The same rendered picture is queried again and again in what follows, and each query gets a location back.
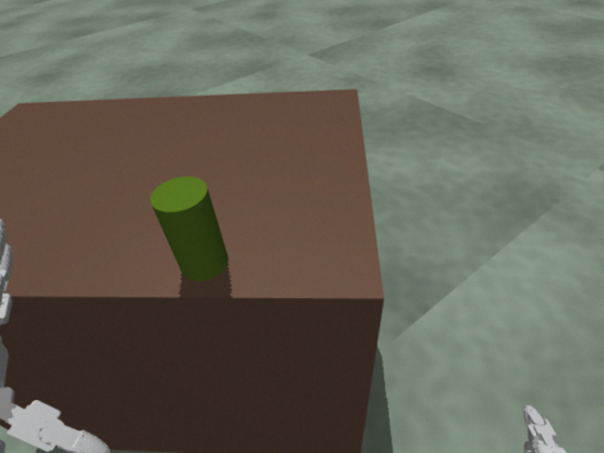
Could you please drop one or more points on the right robot hand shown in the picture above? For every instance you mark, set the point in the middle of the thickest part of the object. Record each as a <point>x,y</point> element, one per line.
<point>541,435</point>

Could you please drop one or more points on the left robot hand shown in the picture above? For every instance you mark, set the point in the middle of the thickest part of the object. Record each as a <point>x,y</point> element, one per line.
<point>37,424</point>

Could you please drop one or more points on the can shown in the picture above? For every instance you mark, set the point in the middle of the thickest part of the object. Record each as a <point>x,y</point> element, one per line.
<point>187,218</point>

